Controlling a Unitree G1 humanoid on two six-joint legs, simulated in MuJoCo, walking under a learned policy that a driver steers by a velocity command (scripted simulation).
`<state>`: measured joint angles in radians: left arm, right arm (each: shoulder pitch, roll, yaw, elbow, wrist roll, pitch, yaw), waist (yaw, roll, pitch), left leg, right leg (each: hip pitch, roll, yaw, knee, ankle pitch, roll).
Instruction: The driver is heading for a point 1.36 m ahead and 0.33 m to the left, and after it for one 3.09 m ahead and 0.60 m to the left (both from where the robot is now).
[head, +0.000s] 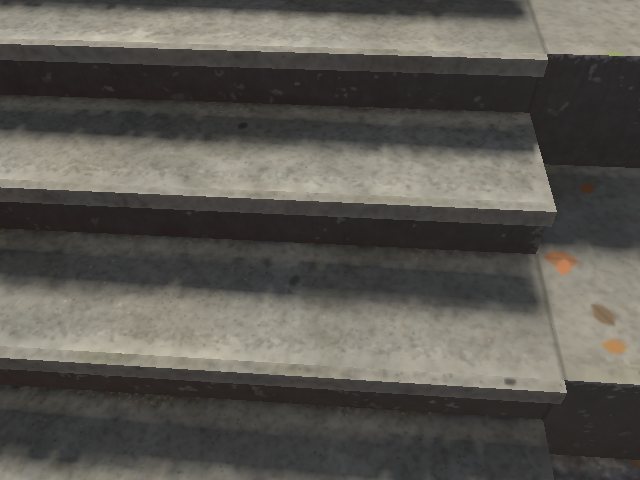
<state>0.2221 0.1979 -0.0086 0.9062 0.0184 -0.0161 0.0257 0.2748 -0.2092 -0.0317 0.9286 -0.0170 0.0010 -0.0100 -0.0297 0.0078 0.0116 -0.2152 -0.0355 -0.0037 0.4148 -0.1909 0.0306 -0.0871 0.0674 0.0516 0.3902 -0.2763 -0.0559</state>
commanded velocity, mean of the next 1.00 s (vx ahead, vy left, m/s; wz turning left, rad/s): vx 0.40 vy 0.00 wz -0.01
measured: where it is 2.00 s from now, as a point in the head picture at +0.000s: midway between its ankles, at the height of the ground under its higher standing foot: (269, 149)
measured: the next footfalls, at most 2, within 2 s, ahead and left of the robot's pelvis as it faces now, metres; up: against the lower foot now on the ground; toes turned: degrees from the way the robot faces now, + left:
left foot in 0.24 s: +0.11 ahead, +0.12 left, +0.00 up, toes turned +2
right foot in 0.66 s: +0.44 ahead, -0.06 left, +0.15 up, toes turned -5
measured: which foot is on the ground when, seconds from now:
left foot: up 0.00-0.22, down 0.24-0.66, up 0.68-1.00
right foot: down 0.00-0.22, up 0.24-0.64, down 0.66-1.00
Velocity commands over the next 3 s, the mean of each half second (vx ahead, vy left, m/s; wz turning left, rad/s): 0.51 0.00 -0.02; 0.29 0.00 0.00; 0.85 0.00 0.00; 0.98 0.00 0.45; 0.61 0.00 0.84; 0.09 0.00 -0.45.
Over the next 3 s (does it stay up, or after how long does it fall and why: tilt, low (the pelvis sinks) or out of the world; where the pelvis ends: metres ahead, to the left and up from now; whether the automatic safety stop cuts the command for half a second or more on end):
stays up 1.64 0.28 0.72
